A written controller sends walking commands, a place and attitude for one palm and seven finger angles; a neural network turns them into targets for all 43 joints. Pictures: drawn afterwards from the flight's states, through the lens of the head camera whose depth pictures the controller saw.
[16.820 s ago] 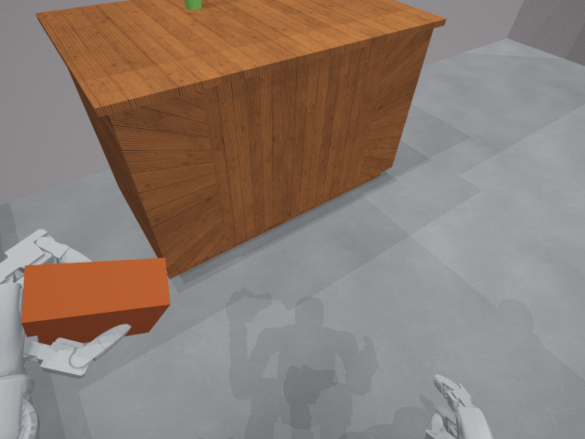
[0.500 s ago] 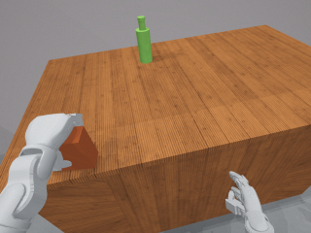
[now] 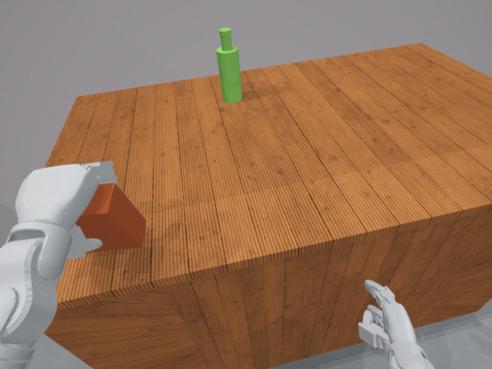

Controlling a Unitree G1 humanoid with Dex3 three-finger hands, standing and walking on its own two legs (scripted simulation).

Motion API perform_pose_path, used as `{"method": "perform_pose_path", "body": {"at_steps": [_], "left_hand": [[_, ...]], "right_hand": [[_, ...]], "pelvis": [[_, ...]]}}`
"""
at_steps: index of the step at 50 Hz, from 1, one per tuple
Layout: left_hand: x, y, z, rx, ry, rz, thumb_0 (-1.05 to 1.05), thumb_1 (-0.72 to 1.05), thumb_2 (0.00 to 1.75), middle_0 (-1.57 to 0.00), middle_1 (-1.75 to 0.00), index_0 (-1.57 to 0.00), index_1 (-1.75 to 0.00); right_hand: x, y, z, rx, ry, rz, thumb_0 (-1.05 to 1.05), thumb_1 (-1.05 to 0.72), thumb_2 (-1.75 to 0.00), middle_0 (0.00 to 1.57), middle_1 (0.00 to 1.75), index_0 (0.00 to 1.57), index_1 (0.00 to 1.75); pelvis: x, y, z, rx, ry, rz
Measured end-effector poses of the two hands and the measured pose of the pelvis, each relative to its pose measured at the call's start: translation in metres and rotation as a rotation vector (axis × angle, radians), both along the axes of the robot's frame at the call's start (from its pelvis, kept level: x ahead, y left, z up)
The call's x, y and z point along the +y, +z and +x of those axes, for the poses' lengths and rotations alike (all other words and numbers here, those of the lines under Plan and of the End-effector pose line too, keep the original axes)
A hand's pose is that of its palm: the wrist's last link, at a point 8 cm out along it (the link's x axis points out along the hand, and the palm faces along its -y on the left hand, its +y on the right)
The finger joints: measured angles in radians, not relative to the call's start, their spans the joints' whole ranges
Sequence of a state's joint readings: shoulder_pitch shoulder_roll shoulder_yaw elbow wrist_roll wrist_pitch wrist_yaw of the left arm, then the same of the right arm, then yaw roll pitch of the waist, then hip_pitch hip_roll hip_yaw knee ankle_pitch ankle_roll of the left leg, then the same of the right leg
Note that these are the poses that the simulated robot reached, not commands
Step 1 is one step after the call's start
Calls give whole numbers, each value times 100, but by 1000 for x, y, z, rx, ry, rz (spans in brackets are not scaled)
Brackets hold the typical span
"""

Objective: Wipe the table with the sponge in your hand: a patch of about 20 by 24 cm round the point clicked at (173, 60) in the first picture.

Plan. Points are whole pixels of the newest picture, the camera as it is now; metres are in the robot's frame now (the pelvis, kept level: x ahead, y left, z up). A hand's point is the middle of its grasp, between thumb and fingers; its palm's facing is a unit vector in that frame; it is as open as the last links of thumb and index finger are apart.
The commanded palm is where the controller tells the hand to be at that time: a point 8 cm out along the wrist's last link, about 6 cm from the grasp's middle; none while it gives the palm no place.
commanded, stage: move the sponge above the wiping area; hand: left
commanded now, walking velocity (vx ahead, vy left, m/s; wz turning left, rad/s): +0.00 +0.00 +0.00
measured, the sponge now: (97, 226) +0.25 +0.30 +0.13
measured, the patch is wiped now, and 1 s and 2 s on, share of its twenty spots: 0.05 0.05 0.05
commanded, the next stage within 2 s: none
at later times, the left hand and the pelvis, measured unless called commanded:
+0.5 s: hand (56, 191) +0.25 +0.33 +0.20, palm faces +0.26 -0.01 -0.97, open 9.3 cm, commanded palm +0.20 +0.31 +0.24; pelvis -0.01 +0.00 +0.00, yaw +0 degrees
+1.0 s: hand (53, 185) +0.25 +0.33 +0.21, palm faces +0.24 -0.02 -0.97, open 9.3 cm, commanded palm +0.20 +0.31 +0.25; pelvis +0.00 +0.00 +0.00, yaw +0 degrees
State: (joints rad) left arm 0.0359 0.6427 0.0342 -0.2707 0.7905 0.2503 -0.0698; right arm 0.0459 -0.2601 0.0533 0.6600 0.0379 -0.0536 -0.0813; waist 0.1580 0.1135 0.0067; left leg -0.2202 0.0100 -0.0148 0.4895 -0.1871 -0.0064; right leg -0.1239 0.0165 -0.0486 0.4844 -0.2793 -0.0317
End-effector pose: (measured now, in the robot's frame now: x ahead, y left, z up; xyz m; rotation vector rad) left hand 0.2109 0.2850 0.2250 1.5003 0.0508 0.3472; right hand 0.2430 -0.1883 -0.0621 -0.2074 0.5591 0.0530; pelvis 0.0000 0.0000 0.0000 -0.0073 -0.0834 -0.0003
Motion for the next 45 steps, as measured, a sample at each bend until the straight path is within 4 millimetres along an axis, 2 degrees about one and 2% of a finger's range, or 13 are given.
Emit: {"method": "perform_pose_path", "body": {"at_steps": [4,8,10,13,16,20,24,27,31,35,37,41,45], "left_hand": [[34,21,2,-84,173,-30,0,-44,103,-81,-139,-82,-139],[47,11,6,-14,261,-80,0,-43,104,-81,-140,-82,-140],[39,-5,8,58,238,-99,0,-43,104,-81,-140,-81,-140],[14,-30,10,157,135,-105,0,-43,104,-81,-140,-81,-140],[-7,-36,8,186,18,-50,0,-44,104,-81,-140,-82,-140],[-2,-13,8,74,2,1,0,-44,104,-82,-139,-82,-139],[28,18,8,-52,145,-18,0,-44,104,-82,-139,-82,-139],[47,27,4,-57,251,-45,0,-44,104,-81,-140,-82,-140],[45,4,3,60,269,-89,0,-43,104,-81,-140,-81,-140],[17,-36,6,216,148,-96,0,-44,104,-81,-140,-82,-140],[1,-40,7,229,66,-44,0,-44,104,-81,-140,-82,-140],[-7,-17,10,109,-20,13,0,-44,104,-81,-140,-82,-140],[14,19,16,-49,85,-3,0,-44,104,-82,-140,-82,-140]], "right_hand": [[8,-2,1,24,9,22,2,-91,-90,20,30,20,30],[14,0,4,6,8,47,2,-91,-90,20,30,20,30],[16,2,5,-10,9,56,2,-91,-90,20,30,20,30],[18,5,7,-30,14,48,2,-91,-90,20,30,20,30],[18,6,6,-32,25,22,2,-91,-90,20,30,20,30],[18,6,4,-17,30,9,2,-91,-90,20,30,20,30],[15,4,3,8,25,19,2,-91,-90,20,30,20,30],[12,3,3,9,14,33,2,-91,-90,20,30,20,30],[10,3,4,-10,2,44,2,-91,-90,20,30,20,30],[9,4,4,-30,7,27,2,-91,-90,20,30,20,30],[10,5,4,-39,14,8,2,-91,-90,20,30,20,30],[11,6,2,-37,18,-4,2,-91,-90,20,30,20,30],[11,3,1,-10,14,19,2,-91,-90,20,30,20,30]], "pelvis": [[1,1,-4,4,8,-1],[2,1,-6,19,16,1],[4,1,-6,23,17,1],[7,0,-5,25,15,2],[7,0,-4,17,7,4],[5,0,-4,2,1,2],[2,1,-6,-1,0,-1],[2,2,-7,8,3,-1],[3,1,-8,20,16,-1],[4,0,-8,19,20,1],[3,-1,-8,14,18,2],[0,0,-6,1,10,1],[-2,1,-6,-4,4,-1]]}}
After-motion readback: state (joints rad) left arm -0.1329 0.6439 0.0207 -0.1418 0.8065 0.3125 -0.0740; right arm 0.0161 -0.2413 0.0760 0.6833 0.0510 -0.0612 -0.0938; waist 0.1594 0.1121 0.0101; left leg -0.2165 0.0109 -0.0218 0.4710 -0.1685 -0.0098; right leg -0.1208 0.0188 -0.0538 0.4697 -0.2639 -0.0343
